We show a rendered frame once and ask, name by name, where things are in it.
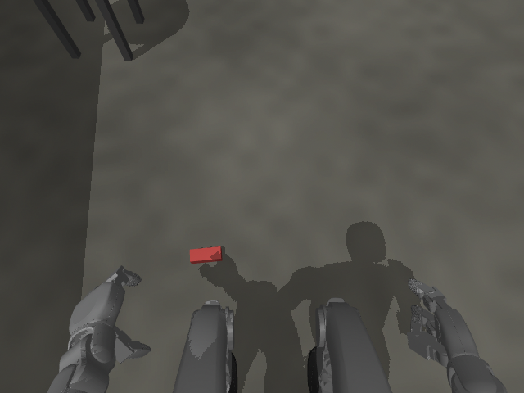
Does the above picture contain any right robot arm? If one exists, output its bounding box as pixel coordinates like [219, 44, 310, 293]
[447, 355, 508, 393]

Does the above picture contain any left robot arm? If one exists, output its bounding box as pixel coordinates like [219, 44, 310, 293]
[47, 323, 116, 393]

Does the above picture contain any small box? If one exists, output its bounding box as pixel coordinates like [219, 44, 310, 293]
[190, 246, 222, 264]

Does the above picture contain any right robot hand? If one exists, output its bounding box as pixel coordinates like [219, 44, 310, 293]
[407, 278, 480, 369]

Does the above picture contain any left robot hand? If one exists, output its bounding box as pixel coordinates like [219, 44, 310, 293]
[69, 265, 151, 364]

